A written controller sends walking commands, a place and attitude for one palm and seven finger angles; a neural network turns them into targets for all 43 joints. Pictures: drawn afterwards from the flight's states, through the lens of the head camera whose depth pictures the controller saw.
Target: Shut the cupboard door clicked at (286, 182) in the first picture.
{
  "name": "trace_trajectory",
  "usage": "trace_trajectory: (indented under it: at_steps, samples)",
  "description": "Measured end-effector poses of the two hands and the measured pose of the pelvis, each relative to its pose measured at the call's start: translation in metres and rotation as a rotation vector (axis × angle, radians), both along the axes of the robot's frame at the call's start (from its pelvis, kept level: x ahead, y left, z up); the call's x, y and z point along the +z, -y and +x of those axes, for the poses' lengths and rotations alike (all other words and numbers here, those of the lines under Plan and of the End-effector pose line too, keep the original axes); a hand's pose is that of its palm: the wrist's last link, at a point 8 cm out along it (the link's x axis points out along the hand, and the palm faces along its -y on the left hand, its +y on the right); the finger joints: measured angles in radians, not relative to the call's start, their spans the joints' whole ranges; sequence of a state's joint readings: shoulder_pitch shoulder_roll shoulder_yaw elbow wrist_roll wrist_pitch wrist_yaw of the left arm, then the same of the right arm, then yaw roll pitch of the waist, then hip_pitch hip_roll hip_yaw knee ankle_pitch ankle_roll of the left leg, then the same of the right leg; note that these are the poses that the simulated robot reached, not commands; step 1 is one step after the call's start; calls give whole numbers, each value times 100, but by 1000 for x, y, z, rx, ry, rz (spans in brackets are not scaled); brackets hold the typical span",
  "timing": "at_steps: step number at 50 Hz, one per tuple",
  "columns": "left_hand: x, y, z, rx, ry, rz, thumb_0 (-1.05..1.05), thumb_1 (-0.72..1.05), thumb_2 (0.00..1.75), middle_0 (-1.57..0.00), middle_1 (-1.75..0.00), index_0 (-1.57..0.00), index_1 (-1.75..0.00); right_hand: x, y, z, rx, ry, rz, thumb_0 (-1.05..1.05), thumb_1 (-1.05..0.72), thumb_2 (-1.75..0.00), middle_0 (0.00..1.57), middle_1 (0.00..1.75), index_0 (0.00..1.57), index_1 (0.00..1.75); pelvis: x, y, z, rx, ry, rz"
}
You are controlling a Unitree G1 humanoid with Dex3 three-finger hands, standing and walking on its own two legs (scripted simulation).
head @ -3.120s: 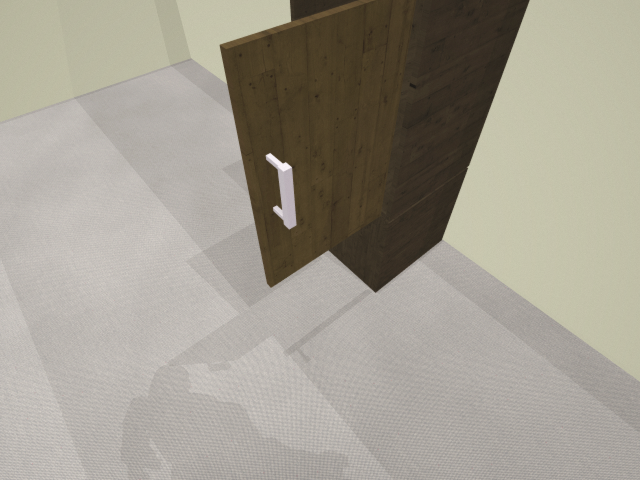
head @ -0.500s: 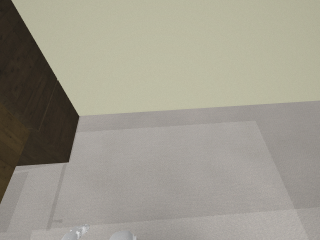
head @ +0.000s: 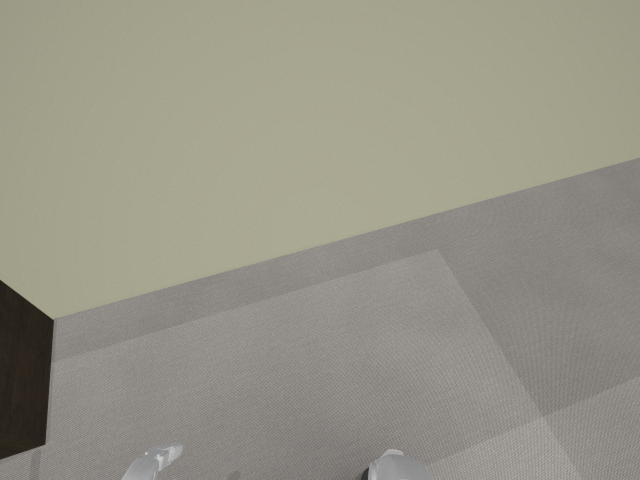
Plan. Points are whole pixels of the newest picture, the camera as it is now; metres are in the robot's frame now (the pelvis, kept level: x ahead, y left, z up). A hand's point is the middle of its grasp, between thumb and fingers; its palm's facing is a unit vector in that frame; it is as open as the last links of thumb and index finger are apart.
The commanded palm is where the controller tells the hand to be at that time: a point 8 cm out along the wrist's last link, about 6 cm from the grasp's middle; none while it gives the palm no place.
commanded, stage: walk to a spot facing it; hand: left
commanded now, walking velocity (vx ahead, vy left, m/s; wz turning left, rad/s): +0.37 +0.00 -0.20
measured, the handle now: out of the picture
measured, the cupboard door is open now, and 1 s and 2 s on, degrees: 89 89 89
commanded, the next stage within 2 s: turn to face it in 0.54 s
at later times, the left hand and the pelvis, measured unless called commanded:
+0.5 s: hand (219, 424) +0.22 +0.17 -0.19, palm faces +0.00 -0.99 -0.17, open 7.3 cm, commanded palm none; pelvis +0.24 -0.02 -0.02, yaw -4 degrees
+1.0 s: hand (270, 262) +0.50 +0.11 -0.17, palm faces +0.13 -0.98 -0.18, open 7.3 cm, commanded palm none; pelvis +0.41 -0.07 +0.00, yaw +8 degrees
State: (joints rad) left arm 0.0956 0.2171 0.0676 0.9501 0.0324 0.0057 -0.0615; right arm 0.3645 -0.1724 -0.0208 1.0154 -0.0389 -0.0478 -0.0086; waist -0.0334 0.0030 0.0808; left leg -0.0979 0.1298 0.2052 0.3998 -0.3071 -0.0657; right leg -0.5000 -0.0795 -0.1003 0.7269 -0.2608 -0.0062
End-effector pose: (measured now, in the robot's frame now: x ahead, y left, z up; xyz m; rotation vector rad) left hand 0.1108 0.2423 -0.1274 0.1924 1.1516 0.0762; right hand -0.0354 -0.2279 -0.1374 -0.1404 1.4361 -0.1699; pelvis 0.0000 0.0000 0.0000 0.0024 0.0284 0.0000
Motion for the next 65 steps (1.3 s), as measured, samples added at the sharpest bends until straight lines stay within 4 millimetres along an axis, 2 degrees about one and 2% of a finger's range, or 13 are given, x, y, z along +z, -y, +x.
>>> trace_trajectory:
  at_steps: [4,7,11,16,22,25,29,34,39,43,49,57,65]
  samples:
    - [-6,24,72,-50,97,29,0,91,90,-19,-30,-20,-30,-19,18,-7,-70,-120,25,0,-91,-90,20,30,21,30,-19,22,40,-13,17,22]
    - [-4,38,90,-33,98,31,0,91,90,-19,-30,-20,-30,-20,32,20,-85,-140,17,0,-91,-90,20,30,20,30,-16,29,64,-14,35,8]
    - [-4,53,89,-12,0,12,0,91,90,-20,-30,-20,-30,-8,45,92,-83,-33,-4,1,-91,-90,19,30,20,30,-2,36,99,-28,22,5]
    - [-7,42,91,44,-92,20,-2,94,90,-20,-30,-21,-30,4,46,194,-39,117,-4,0,-92,-90,19,30,20,30,4,39,146,-38,9,-3]
    - [-27,30,91,100,-241,-7,-1,92,90,-20,-30,-20,-30,3,32,318,37,266,-15,0,-91,-90,19,30,20,30,-8,25,213,-44,25,-21]
    - [-37,25,105,92,-306,-13,0,92,90,-20,-30,-20,-30,1,26,358,44,329,-36,0,-91,-90,19,30,20,30,-16,18,241,-64,36,-12]
    - [-30,27,159,75,-271,-18,1,91,90,-20,-30,-20,-30,3,22,367,21,286,-34,0,-91,-90,20,30,20,30,-8,19,273,-64,36,-2]
    - [-13,40,251,47,-136,-19,1,92,90,-19,-30,-20,-30,4,34,353,-23,130,-36,-1,-94,-90,20,30,21,30,3,27,312,-61,30,-2]
    - [-9,59,334,8,-26,12,1,92,90,-19,-30,-20,-30,-9,48,342,-63,-28,6,0,-93,-90,20,30,21,30,-4,52,354,-22,36,11]
    - [-12,74,373,37,38,30,0,92,90,-19,-30,-20,-30,-23,64,357,-50,-120,30,0,-92,-90,20,30,20,30,-15,68,381,39,33,14]
    - [-11,85,378,138,17,-4,0,91,90,-20,-30,-20,-30,-7,79,445,44,-44,-4,0,-92,-90,20,30,20,30,-4,72,410,124,17,13]
    - [-40,51,363,281,-44,-27,-1,92,90,-20,-30,-21,-30,2,66,587,247,197,-74,0,-91,-90,19,30,20,30,-20,54,441,219,1,-19]
    - [-17,31,365,376,-54,37,0,91,90,-20,-30,-20,-30,17,58,650,370,259,-74,0,-91,-90,20,30,20,30,-5,62,462,299,-5,-24]
